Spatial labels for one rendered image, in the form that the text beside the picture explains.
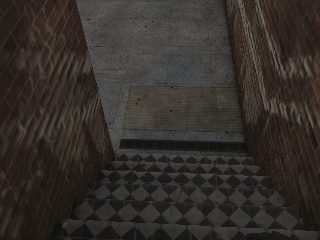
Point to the stairs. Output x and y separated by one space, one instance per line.
181 197

